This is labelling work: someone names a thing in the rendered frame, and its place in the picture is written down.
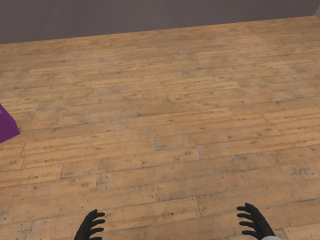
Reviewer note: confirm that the robot right hand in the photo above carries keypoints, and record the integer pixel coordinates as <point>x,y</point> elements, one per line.
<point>259,223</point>

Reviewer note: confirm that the robot left hand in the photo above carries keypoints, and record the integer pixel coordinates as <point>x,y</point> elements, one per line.
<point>85,231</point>

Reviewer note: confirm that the carton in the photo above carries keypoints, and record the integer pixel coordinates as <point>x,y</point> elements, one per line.
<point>8,126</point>

